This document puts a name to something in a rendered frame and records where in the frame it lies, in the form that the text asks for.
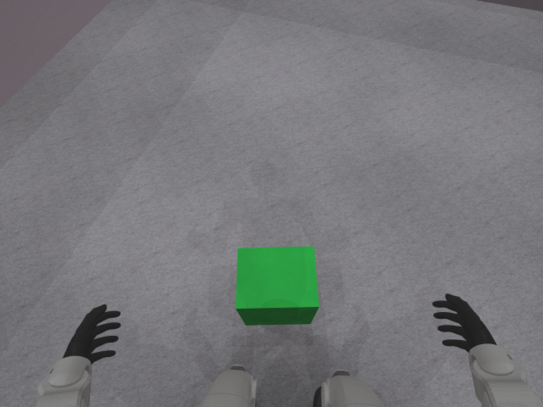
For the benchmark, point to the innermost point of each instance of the left robot shin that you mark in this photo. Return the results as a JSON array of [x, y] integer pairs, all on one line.
[[238, 367]]

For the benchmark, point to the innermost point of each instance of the carton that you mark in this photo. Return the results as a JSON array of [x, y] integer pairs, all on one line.
[[276, 286]]

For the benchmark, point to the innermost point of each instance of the left robot forearm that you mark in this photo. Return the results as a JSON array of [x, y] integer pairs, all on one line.
[[67, 384]]

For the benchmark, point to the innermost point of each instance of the right robot hand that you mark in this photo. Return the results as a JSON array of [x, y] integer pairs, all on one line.
[[472, 328]]

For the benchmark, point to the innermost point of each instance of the right robot forearm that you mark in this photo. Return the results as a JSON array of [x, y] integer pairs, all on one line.
[[499, 381]]

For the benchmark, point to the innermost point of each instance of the robot right thigh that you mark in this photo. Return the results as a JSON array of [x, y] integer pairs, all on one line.
[[348, 391]]

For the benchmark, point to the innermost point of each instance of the left robot hand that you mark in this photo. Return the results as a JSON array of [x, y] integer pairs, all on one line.
[[83, 342]]

